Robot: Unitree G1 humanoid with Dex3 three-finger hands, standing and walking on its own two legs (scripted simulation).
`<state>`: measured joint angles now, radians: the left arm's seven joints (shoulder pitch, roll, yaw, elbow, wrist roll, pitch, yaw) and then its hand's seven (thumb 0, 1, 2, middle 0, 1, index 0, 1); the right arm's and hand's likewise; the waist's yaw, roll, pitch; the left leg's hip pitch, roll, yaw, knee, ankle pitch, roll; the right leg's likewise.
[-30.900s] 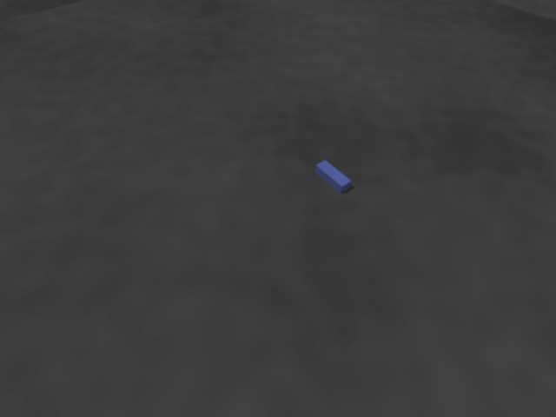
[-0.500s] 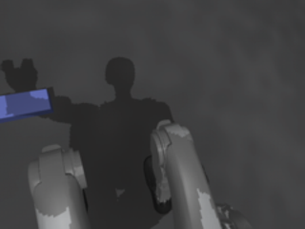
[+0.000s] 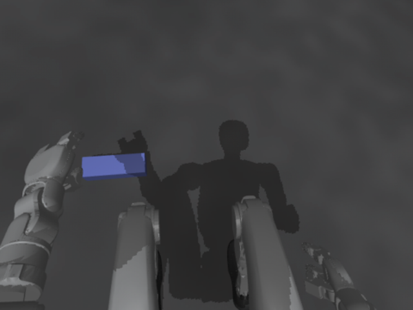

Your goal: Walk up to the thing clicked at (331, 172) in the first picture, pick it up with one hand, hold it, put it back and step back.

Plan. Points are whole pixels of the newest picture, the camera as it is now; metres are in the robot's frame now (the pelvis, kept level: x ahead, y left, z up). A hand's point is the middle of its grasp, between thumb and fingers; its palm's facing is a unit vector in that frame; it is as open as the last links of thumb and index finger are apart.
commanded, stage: home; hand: left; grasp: from above
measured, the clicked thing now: (115, 166) +0.48 +0.26 -0.42
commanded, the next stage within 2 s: none
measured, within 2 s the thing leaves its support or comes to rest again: neither
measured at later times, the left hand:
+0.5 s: hand (43, 232) +0.25 +0.20 +0.10, palm faces +0.02 -0.94 -0.35, open 7.4 cm
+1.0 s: hand out of the picture +0.22 +0.19 +0.22, palm faces +0.14 -0.97 -0.20, open 7.4 cm
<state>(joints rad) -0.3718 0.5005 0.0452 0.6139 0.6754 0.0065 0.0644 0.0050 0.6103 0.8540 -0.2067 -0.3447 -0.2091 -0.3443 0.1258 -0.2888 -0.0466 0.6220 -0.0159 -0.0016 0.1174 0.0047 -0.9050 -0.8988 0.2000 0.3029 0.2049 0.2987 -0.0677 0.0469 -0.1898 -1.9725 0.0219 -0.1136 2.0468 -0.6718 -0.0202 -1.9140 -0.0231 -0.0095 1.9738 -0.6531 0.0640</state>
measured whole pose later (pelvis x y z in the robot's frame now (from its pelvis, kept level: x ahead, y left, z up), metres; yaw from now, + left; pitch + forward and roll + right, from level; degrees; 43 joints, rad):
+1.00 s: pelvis +0.08 -0.01 +0.27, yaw +5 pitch +10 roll -3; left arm 0.51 0.21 0.04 -0.14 -0.06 0.48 0.02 0.01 0.90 0.90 -0.20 -0.30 -0.20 -0.30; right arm 0.28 -0.23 0.02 0.51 0.01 -0.24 -0.19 0.01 -0.90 -0.90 0.20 0.30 0.21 0.30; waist -0.04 0.05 -0.18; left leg -0.70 0.05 -0.06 1.01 -0.49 -0.03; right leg -0.65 -0.03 -0.05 0.94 -0.47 0.03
